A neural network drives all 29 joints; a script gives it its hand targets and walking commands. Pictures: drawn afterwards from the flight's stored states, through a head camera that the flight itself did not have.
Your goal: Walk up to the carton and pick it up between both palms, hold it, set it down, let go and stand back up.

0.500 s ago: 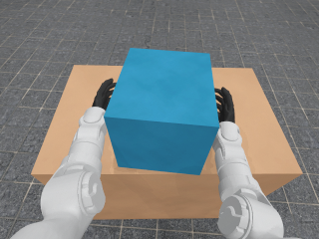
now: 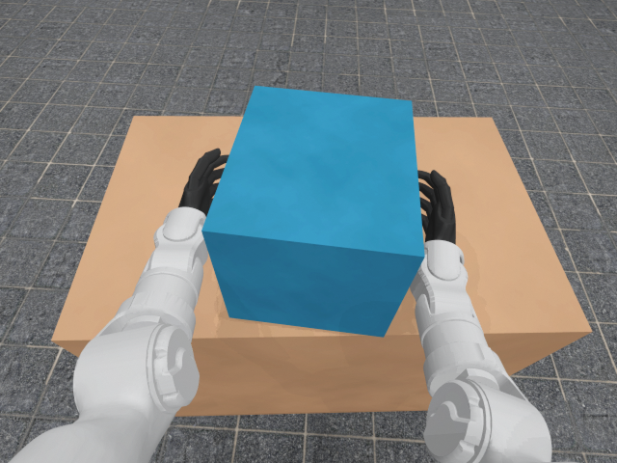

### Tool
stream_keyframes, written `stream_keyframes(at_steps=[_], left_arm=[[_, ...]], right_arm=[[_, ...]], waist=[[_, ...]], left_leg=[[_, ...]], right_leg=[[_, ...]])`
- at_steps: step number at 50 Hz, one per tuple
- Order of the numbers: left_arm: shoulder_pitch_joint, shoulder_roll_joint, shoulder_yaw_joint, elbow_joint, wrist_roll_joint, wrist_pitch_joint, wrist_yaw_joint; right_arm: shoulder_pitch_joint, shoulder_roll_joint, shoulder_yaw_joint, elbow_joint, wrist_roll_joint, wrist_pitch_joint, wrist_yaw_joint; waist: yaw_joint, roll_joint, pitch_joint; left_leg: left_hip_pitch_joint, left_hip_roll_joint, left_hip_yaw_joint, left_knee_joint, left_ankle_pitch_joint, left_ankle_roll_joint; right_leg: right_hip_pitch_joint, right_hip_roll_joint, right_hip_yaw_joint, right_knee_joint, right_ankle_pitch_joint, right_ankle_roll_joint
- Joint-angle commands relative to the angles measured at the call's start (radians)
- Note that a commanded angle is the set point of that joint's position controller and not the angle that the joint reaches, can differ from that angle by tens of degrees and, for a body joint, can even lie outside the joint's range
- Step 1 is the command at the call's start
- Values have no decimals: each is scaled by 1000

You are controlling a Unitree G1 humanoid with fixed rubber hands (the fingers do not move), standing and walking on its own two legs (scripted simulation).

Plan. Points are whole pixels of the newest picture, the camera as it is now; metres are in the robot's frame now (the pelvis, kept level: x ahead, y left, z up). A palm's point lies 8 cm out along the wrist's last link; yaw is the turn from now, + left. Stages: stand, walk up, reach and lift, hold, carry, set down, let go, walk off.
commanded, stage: set down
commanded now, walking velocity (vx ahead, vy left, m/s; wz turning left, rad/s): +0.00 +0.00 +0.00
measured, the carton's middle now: (319, 211) +0.45 -0.04 +0.02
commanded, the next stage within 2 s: none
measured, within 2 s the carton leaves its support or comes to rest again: neither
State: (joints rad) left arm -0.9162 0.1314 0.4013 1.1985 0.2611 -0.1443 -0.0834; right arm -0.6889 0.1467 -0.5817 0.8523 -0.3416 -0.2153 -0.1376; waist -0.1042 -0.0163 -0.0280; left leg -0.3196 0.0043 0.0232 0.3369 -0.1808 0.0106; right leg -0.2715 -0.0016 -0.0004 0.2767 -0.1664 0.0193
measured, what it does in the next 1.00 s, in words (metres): stands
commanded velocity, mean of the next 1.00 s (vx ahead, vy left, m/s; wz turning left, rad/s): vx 0.00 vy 0.00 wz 0.00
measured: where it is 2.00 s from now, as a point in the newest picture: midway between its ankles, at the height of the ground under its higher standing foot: outside the picture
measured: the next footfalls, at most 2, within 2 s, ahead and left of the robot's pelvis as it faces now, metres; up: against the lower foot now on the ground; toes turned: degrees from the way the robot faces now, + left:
none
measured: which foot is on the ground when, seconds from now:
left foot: down 0.00-1.00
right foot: down 0.00-1.00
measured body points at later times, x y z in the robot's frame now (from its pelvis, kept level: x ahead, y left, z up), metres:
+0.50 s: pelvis -0.01 +0.00 +0.00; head +0.07 +0.03 +0.44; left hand +0.45 +0.13 +0.05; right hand +0.38 -0.19 +0.05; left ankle -0.02 +0.11 -0.75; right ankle -0.03 -0.13 -0.75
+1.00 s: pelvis -0.01 +0.00 +0.00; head +0.07 +0.03 +0.44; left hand +0.45 +0.13 +0.05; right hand +0.38 -0.19 +0.05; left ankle -0.02 +0.11 -0.75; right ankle -0.03 -0.13 -0.75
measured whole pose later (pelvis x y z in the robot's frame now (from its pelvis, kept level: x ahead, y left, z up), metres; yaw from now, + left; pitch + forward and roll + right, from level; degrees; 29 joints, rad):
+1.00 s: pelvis -0.01 +0.00 +0.00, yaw +0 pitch +10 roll -1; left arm -0.94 0.08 0.56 1.14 0.42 -0.18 -0.13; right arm -0.71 0.19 -0.73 0.82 -0.46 -0.29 -0.09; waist -0.09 -0.05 0.00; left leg -0.36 0.00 0.03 0.32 -0.15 0.01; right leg -0.31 0.00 0.00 0.27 -0.14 0.02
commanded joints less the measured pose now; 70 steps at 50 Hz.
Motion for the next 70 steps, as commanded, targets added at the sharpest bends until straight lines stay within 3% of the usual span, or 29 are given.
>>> stream_keyframes(at_steps=[1,8,17,31,47,56,70], left_arm=[[-573,-508,-165,-39,42,-65,-127],[-590,-514,-149,-24,66,-71,-119],[-580,-522,-112,-18,112,-56,-110],[-505,-507,-54,1,162,-49,-118],[-470,-484,-14,-25,204,-31,-119],[-451,-478,8,-32,223,-35,-125],[-432,-440,33,-37,237,-41,-118]], right_arm=[[-578,512,366,-15,-64,-60,142],[-572,491,304,8,-91,-65,154],[-566,466,234,25,-119,-65,166],[-508,476,205,43,-159,-67,165],[-457,457,157,48,-189,-63,166],[-435,474,151,45,-203,-60,169],[-407,431,118,54,-218,-56,169]], waist=[[8,36,-653],[4,68,-627],[13,98,-601],[17,68,-522],[24,70,-456],[24,67,-441],[18,71,-424]], left_leg=[[176,1,72,17,412,-42],[246,12,73,16,389,-58],[286,18,76,20,368,-71],[235,13,75,5,324,-58],[227,12,77,-16,219,-48],[204,10,72,-12,229,-42],[246,10,69,-1,235,-48]], right_leg=[[336,-6,-76,110,711,44],[225,10,-95,65,532,21],[133,18,-114,35,395,10],[151,10,-112,40,434,30],[84,10,-121,13,301,32],[94,5,-121,29,343,43],[35,12,-127,12,284,46]])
